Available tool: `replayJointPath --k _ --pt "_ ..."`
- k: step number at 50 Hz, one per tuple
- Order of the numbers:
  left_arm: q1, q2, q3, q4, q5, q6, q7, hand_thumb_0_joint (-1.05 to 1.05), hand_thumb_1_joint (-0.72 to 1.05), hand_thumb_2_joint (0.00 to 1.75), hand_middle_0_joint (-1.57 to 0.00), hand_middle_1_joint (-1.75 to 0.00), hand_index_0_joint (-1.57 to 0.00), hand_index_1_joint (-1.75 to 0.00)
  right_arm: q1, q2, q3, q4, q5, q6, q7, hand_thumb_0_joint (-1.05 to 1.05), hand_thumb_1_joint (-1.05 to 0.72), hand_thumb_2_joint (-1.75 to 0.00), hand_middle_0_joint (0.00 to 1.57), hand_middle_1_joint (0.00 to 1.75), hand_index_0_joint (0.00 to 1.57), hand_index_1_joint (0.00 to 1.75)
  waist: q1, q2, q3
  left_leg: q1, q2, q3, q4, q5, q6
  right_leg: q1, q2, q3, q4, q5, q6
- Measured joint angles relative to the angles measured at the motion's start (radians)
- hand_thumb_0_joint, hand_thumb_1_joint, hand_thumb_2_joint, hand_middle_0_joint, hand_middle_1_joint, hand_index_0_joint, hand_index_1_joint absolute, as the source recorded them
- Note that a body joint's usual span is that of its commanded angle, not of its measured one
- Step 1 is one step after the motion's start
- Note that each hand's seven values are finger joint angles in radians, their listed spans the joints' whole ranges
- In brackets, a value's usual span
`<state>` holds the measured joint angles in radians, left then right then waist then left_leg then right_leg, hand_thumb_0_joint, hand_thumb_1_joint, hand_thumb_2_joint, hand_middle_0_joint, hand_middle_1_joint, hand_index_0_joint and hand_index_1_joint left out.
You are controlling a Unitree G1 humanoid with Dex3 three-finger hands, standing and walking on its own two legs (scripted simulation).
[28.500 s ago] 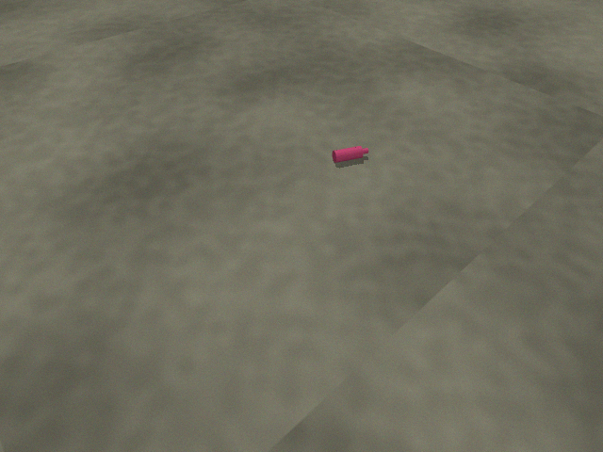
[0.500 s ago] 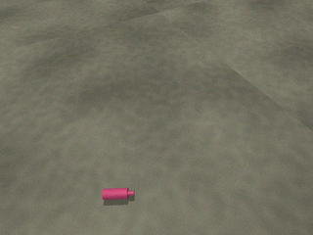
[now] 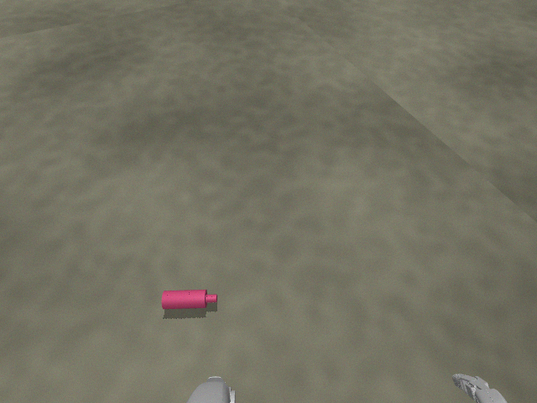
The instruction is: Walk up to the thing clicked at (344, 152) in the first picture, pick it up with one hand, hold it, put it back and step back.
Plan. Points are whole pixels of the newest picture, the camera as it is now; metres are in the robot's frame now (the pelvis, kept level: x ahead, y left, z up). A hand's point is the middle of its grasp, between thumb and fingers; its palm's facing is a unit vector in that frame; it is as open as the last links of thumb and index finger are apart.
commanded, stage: walk up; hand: left
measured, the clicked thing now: (190, 299) +0.55 +0.27 -0.71
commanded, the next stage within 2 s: none
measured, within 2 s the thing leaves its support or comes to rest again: neither
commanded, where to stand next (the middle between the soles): +0.14 +0.03 m, yaw +1 degrees
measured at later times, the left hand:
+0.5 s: hand out of the picture +0.09 +0.30 -0.12, palm faces +0.04 -0.92 -0.39, open 7.4 cm
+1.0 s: hand out of the picture +0.10 +0.28 -0.12, palm faces +0.13 -0.91 -0.40, open 7.3 cm
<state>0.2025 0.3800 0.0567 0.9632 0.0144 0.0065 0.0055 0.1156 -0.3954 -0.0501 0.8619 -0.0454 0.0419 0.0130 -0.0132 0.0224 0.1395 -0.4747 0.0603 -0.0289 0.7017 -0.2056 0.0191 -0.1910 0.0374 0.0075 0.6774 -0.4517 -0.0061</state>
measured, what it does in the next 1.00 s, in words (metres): steps on the spot: left foot, then right foot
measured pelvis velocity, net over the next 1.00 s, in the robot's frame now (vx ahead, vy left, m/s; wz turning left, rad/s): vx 0.00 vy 0.00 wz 0.15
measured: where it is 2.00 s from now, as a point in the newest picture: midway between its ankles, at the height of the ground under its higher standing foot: outside the picture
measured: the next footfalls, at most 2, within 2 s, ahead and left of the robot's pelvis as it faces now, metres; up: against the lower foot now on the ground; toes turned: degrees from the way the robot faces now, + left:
left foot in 0.26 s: +0.09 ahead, +0.13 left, +0.00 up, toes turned +3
right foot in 0.64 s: +0.19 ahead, -0.10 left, +0.00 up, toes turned +2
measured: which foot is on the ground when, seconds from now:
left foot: down 0.00-0.02, up 0.04-0.24, down 0.26-0.68, up 0.70-0.96, down 0.98-1.00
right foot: down 0.00-0.30, up 0.32-0.62, down 0.64-1.00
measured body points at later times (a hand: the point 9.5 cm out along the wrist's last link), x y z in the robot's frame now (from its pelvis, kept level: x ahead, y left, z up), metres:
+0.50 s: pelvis +0.04 +0.02 +0.03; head +0.06 +0.03 +0.47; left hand +0.09 +0.35 -0.09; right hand +0.12 -0.29 -0.09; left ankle +0.05 +0.13 -0.71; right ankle +0.09 -0.13 -0.67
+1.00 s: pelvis +0.00 +0.00 +0.00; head +0.04 -0.01 +0.45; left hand +0.09 +0.32 -0.10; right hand +0.08 -0.31 -0.13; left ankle -0.06 +0.12 -0.72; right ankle +0.14 -0.10 -0.71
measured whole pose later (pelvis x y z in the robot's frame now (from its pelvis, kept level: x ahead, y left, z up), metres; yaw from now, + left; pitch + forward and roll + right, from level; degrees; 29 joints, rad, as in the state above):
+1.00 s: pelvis +0.00 +0.00 +0.00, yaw +8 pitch -2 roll +2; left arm 0.11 0.35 0.06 0.82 0.05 0.04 0.00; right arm 0.27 -0.40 -0.04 0.97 -0.01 0.03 0.00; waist 0.01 0.00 0.11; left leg -0.19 -0.04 -0.01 0.65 -0.45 -0.01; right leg -0.48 -0.10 -0.06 0.69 -0.18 -0.03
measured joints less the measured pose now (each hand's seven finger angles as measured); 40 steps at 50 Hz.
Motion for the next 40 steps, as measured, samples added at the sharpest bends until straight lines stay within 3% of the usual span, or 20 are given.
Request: replayJointPath --k 1,3,5,7,12,15,16,20,22,26,30,33,34,37,40 --pt "0.021 -0.012 -0.001 0.013 0.012 -0.004 0.000 0.00 0.91 0.90 -0.20 -0.30 -0.21 -0.30 0.014 -0.003 -0.004 0.008 0.004 0.006 -0.002 0.01 -0.90 -0.90 0.21 0.30 0.20 0.30 -0.004 0.022 -0.012 -0.001 -0.005 -0.030 0.027 -0.070 0.002 0.018 0.010 -0.015 -0.015 0.013 -0.003" --pt "0.076 -0.019 -0.003 0.024 0.028 -0.006 -0.002 0.00 0.90 0.90 -0.20 -0.30 -0.21 -0.30 0.053 0.003 -0.003 0.037 0.010 0.013 -0.004 0.01 -0.91 -0.90 0.20 0.29 0.20 0.30 0.030 0.009 -0.067 0.001 -0.053 -0.061 0.081 -0.172 -0.009 0.020 -0.007 0.004 -0.021 0.009 -0.018" --pt "0.111 -0.027 -0.003 0.040 0.029 -0.011 -0.001 0.00 0.90 0.90 -0.20 -0.30 -0.21 -0.30 0.075 -0.003 -0.003 0.064 0.021 0.006 0.003 0.01 -0.91 -0.90 0.20 0.29 0.20 0.30 0.051 0.007 -0.088 0.028 -0.078 -0.076 0.100 -0.164 -0.017 0.040 -0.024 0.023 -0.053 0.026 -0.013" --pt "0.124 -0.036 -0.003 0.052 0.028 -0.021 -0.002 0.00 0.90 0.90 -0.20 -0.30 -0.21 -0.30 0.095 -0.014 -0.006 0.078 0.027 -0.006 0.006 0.01 -0.91 -0.90 0.20 0.29 0.20 0.30 0.038 0.029 -0.093 0.050 -0.083 -0.089 0.097 -0.148 -0.017 0.067 -0.032 0.003 -0.097 0.047 0.002" --pt "0.127 -0.013 0.006 0.009 0.024 -0.045 -0.020 0.00 0.90 0.90 -0.21 -0.30 -0.21 -0.30 0.129 -0.010 -0.001 0.105 0.025 -0.023 0.024 0.01 -0.91 -0.90 0.20 0.29 0.20 0.30 0.043 0.023 -0.078 0.137 -0.069 0.001 -0.013 -0.180 -0.012 0.083 -0.065 -0.034 -0.109 0.034 0.014" --pt "0.119 0.020 0.007 -0.012 0.009 -0.041 -0.022 0.00 0.90 0.90 -0.21 -0.30 -0.21 -0.30 0.115 0.014 -0.004 0.104 0.021 -0.046 0.031 0.01 -0.91 -0.90 0.20 0.29 0.20 0.30 0.051 -0.035 -0.041 0.194 -0.105 0.045 -0.116 -0.045 0.003 0.065 -0.114 -0.019 -0.038 0.000 0.017" --pt "0.119 0.024 0.006 -0.014 0.001 -0.036 -0.020 0.00 0.90 0.90 -0.20 -0.30 -0.21 -0.30 0.111 0.020 -0.006 0.090 0.017 -0.059 0.031 0.01 -0.91 -0.90 0.20 0.29 0.20 0.30 0.050 -0.049 -0.031 0.203 -0.113 0.058 -0.122 -0.045 0.008 0.028 -0.120 -0.001 0.044 0.015 0.007" --pt "0.101 0.025 -0.011 -0.016 -0.004 -0.019 -0.018 0.00 0.90 0.90 -0.20 -0.30 -0.21 -0.30 0.144 0.026 -0.009 0.040 0.026 -0.092 0.027 0.01 -0.91 -0.89 0.21 0.30 0.20 0.30 0.007 -0.021 -0.039 0.239 -0.089 0.024 -0.155 -0.052 0.026 -0.121 -0.056 0.027 0.318 -0.062 -0.028" --pt "0.093 0.036 -0.011 -0.036 -0.007 -0.026 -0.023 0.00 0.90 0.90 -0.20 -0.30 -0.21 -0.30 0.162 0.028 -0.001 0.035 0.031 -0.091 0.022 0.01 -0.91 -0.89 0.21 0.30 0.20 0.30 0.005 -0.032 -0.046 0.269 -0.086 0.022 -0.193 -0.041 0.021 -0.175 -0.064 0.035 0.317 -0.028 -0.032" --pt "0.052 0.048 -0.009 -0.051 -0.021 -0.035 -0.014 0.00 0.90 0.90 -0.20 -0.30 -0.21 -0.30 0.156 0.025 0.012 0.037 0.028 -0.072 0.008 0.01 -0.90 -0.90 0.21 0.30 0.20 0.30 -0.002 -0.053 -0.036 0.290 -0.089 0.022 -0.198 -0.049 0.009 -0.230 -0.095 0.034 0.189 0.053 -0.006" --pt "0.004 0.030 -0.012 -0.058 -0.037 -0.027 0.017 0.00 0.90 0.90 -0.20 -0.30 -0.21 -0.30 0.108 0.013 0.010 0.012 0.032 -0.022 0.001 0.01 -0.90 -0.90 0.21 0.30 0.20 0.30 -0.013 -0.037 0.003 0.257 -0.085 0.023 -0.112 -0.094 -0.004 -0.224 -0.090 -0.004 0.069 0.137 0.009" --pt "-0.021 0.014 -0.009 -0.060 -0.024 -0.018 0.024 0.00 0.90 0.90 -0.20 -0.30 -0.21 -0.30 0.068 -0.001 0.004 -0.004 0.050 0.011 -0.005 0.01 -0.90 -0.90 0.21 0.30 0.20 0.30 -0.011 -0.006 0.020 0.200 -0.075 0.021 0.005 -0.157 -0.022 -0.194 -0.063 -0.024 -0.013 0.252 -0.003" --pt "-0.036 0.000 -0.009 -0.060 -0.015 -0.013 0.024 0.00 0.90 0.90 -0.20 -0.30 -0.21 -0.30 0.049 -0.007 0.000 -0.003 0.058 0.019 -0.009 0.01 -0.90 -0.90 0.21 0.30 0.20 0.30 -0.014 0.021 0.033 0.177 -0.068 -0.001 0.048 -0.167 -0.019 -0.201 -0.052 -0.039 0.003 0.246 -0.010" --pt "-0.075 -0.020 -0.021 -0.091 0.001 -0.004 0.017 0.00 0.90 0.90 -0.20 -0.30 -0.21 -0.30 0.010 -0.009 -0.005 -0.009 0.060 0.039 -0.025 0.01 -0.91 -0.90 0.20 0.29 0.20 0.30 0.002 0.032 0.067 0.073 -0.135 -0.062 0.311 -0.329 -0.011 -0.238 -0.071 -0.039 0.029 0.238 -0.023" --pt "-0.103 -0.041 -0.023 -0.122 0.006 0.004 0.017 0.00 0.90 0.90 -0.20 -0.30 -0.21 -0.30 0.002 -0.019 -0.006 -0.016 0.061 0.040 -0.025 0.01 -0.91 -0.90 0.20 0.29 0.20 0.30 0.020 0.034 0.083 0.011 -0.178 -0.097 0.529 -0.324 -0.016 -0.262 -0.090 -0.028 -0.007 0.278 -0.023"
